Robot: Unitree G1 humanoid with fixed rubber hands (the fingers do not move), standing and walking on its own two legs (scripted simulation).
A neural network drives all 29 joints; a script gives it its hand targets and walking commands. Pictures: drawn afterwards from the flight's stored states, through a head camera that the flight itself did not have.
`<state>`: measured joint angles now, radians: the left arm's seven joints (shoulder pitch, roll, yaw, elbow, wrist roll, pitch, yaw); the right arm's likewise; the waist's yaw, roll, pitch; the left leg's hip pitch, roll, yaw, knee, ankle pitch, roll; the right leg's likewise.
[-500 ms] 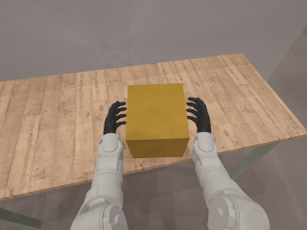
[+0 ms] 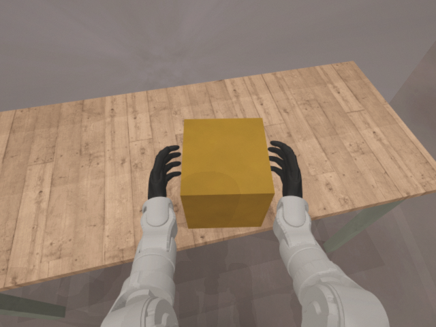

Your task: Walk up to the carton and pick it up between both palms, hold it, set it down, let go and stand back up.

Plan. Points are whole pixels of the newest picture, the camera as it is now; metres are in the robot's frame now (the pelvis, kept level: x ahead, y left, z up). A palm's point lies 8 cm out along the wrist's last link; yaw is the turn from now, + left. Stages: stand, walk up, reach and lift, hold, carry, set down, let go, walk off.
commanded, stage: set down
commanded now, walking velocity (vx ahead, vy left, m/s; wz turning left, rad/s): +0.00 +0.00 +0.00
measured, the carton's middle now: (224, 175) +0.41 +0.03 -0.03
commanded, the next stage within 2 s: none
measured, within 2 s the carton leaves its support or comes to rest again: neither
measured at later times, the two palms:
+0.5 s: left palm (159, 190) +0.35 +0.16 +0.01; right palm (290, 186) +0.37 -0.09 +0.01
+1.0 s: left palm (151, 195) +0.35 +0.18 -0.02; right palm (288, 187) +0.38 -0.10 -0.01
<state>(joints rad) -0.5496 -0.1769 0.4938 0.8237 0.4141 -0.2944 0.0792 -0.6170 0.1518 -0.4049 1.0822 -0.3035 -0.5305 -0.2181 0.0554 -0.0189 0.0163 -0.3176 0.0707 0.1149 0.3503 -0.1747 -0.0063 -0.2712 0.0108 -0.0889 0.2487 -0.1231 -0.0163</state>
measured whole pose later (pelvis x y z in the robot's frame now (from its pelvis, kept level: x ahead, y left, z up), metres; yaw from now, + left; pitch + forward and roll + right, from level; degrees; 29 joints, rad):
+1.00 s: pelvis -0.01 +0.01 -0.01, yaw -1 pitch +15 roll -2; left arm -0.61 -0.03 0.33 1.07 0.20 -0.36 0.13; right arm -0.72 0.00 -0.11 1.28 0.02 -0.46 -0.18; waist 0.08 0.00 -0.10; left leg -0.53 0.09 0.11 0.50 -0.23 0.00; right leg -0.48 0.02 -0.07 0.39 -0.16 -0.01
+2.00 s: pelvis -0.02 -0.01 +0.00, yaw +0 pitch +0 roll -1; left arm -0.69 0.18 0.16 0.65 -0.07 0.32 0.08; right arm -0.80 -0.17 0.05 0.87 0.32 0.16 -0.20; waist 0.08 -0.02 -0.02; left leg -0.20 0.06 0.05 0.37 -0.18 -0.02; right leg -0.17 0.03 -0.05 0.31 -0.15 -0.03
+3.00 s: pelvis -0.02 +0.00 +0.00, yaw +0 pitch -3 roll +0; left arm 0.24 0.18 -0.09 0.25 -0.14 -0.17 0.10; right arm 0.29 -0.11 0.04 0.28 0.15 -0.24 -0.02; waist 0.06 -0.02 0.04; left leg -0.12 0.03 0.05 0.34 -0.17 -0.01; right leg -0.12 0.01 -0.01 0.34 -0.17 -0.01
